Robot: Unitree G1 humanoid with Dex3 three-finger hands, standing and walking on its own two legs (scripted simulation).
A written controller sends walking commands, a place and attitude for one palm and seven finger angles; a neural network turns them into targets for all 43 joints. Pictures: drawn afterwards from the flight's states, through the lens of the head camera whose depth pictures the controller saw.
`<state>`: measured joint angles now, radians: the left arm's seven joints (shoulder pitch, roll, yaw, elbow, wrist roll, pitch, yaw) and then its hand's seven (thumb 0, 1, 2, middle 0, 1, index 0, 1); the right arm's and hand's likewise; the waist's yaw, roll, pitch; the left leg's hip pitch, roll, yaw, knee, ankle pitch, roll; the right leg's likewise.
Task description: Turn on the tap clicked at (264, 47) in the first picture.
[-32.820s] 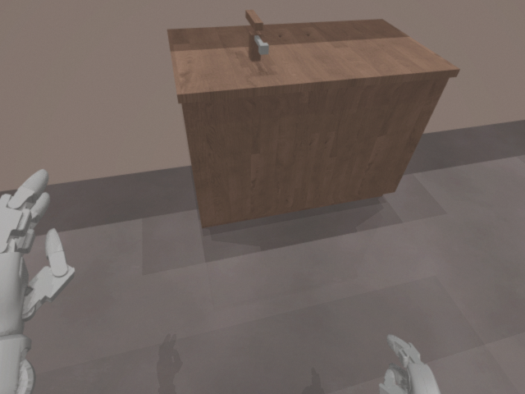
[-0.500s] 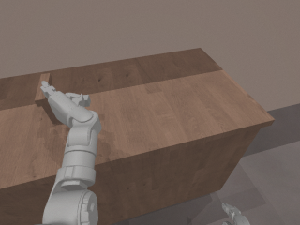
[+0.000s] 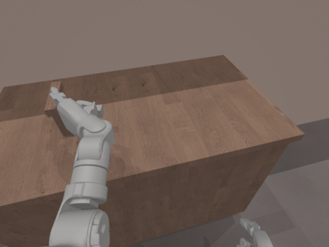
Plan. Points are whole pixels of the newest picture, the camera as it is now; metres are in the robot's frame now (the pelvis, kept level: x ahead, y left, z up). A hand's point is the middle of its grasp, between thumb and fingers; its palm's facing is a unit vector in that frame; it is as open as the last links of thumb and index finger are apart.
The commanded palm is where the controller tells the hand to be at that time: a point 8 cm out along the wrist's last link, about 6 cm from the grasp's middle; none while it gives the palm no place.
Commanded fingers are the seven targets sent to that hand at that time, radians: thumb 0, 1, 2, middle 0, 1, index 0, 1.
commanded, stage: draw the hand back beside the body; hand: left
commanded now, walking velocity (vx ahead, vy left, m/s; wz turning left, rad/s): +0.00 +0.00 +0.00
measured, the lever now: (98, 111) +0.47 +0.24 +0.08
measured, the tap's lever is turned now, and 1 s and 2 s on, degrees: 79 79 79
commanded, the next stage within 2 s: step back with the hand held close in 1.48 s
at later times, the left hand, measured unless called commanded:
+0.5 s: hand (74, 136) +0.29 +0.21 +0.17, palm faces +0.32 -0.92 -0.24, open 7.7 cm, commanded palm +0.26 +0.24 +0.17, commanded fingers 0.00 0.90 0.90 -0.18 -0.23 -0.18 -0.23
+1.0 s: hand (53, 157) +0.24 +0.24 +0.17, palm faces +0.31 -0.91 -0.28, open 7.5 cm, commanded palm +0.20 +0.28 +0.18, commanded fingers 0.00 0.90 0.90 -0.20 -0.30 -0.20 -0.30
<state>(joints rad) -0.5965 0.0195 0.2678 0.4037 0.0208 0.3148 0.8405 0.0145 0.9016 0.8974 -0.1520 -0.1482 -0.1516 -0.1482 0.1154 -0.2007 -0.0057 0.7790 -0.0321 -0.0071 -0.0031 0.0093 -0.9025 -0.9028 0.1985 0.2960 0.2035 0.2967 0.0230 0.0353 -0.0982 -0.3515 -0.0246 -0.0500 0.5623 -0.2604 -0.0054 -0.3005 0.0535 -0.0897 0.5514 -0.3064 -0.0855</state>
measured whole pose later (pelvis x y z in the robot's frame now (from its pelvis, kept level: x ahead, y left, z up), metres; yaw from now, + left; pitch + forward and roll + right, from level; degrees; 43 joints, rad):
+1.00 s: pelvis +0.00 +0.02 +0.02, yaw -3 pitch -6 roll +0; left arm 0.27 0.31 0.19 -0.23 -0.09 -0.12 0.09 0.01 0.89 0.90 -0.20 -0.27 -0.20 -0.27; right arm 0.17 -0.23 0.02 0.65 0.01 -0.05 -0.05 0.01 -0.90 -0.90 0.20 0.30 0.20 0.30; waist 0.07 0.06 0.04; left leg -0.06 -0.02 -0.01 0.35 -0.18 0.02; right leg -0.01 0.06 -0.03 0.30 -0.19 -0.06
